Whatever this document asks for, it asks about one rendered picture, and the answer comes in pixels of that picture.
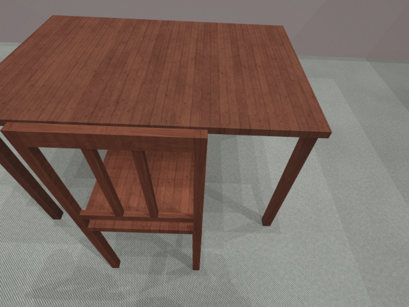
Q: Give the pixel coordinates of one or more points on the table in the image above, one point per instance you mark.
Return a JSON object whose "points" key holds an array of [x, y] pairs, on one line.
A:
{"points": [[235, 79]]}

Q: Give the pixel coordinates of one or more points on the chair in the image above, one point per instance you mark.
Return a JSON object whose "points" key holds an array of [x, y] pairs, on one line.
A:
{"points": [[152, 180]]}

